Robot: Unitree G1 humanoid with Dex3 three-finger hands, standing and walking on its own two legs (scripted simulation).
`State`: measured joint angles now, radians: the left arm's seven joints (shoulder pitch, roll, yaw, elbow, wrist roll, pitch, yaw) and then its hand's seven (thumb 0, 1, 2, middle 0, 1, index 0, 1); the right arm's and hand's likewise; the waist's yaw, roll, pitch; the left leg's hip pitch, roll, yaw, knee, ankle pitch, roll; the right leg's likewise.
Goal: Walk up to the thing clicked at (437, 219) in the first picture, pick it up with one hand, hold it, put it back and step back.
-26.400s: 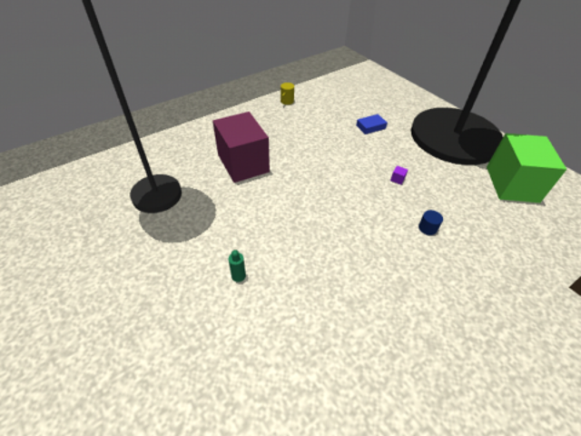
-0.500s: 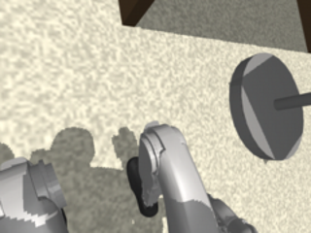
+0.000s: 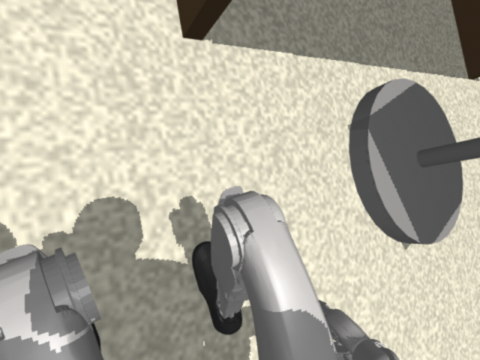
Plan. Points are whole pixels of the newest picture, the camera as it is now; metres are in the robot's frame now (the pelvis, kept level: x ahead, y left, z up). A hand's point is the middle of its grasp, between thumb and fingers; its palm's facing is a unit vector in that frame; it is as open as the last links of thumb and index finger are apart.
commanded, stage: open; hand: left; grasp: from above
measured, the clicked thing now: out of the picture +0.43 +0.40 -0.26
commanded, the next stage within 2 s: withdraw in 0.32 s
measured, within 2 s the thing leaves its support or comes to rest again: neither
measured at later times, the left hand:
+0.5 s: hand out of the picture +0.42 +0.40 -0.22, palm faces -0.45 -0.15 -0.88, open 13.8 cm
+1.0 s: hand out of the picture +0.42 +0.44 -0.06, palm faces -0.50 -0.12 -0.86, open 14.1 cm
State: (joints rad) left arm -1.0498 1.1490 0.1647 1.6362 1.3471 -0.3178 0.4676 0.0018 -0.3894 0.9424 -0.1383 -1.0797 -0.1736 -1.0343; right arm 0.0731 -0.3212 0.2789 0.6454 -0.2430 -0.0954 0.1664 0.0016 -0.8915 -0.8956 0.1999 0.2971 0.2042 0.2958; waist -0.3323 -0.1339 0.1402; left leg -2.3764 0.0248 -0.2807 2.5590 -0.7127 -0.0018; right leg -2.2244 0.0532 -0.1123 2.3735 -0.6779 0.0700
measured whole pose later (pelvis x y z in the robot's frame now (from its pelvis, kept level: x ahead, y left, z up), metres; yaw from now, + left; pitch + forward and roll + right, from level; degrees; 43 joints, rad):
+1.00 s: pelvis -0.01 +0.00 +0.05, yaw +5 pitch +33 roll -13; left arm -1.02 1.01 0.06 1.23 1.15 -0.18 -0.01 0.00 -0.53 1.01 -0.08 -1.02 -0.07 -1.02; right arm 0.10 -0.31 0.14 0.60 -0.11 0.04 0.12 0.00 -0.90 -0.90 0.20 0.30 0.20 0.30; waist -0.21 0.01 0.01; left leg -2.29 0.02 -0.17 2.36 -0.67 0.03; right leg -2.15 0.00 -0.05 2.23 -0.67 0.06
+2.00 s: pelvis +0.00 +0.00 +0.16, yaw +9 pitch +34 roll -9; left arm -0.40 0.68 0.16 0.55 0.57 0.01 -0.10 0.01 0.60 0.83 -0.21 -0.35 -0.20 -0.35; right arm 0.14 -0.28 0.01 0.59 -0.01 0.09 0.05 0.01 -0.90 -0.90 0.20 0.30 0.20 0.30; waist -0.09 0.02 -0.15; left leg -1.96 0.04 -0.12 2.01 -0.65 0.01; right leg -1.86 -0.02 -0.03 1.92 -0.65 0.07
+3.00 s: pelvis +0.07 -0.01 +0.41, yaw +16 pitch +9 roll -2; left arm 0.51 0.21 0.03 -0.12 -0.05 0.47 0.02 0.01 0.90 0.89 -0.20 -0.30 -0.20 -0.29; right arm 0.27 -0.22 0.03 0.52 0.01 -0.23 -0.18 0.01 -0.90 -0.90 0.20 0.30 0.20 0.30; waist -0.03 0.05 -0.16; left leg -0.70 0.05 -0.06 1.00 -0.46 -0.03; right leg -0.64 -0.03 -0.06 0.95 -0.47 0.03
